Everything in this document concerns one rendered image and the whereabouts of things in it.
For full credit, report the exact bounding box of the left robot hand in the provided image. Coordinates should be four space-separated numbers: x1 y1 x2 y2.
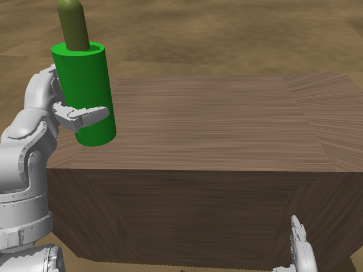
24 63 109 133

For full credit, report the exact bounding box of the left robot arm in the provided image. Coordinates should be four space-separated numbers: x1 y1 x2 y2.
0 108 66 272

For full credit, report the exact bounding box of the right robot hand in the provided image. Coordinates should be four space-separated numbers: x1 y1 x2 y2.
272 215 318 272

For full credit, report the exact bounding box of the bottle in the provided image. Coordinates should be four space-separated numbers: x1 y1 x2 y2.
51 0 116 147

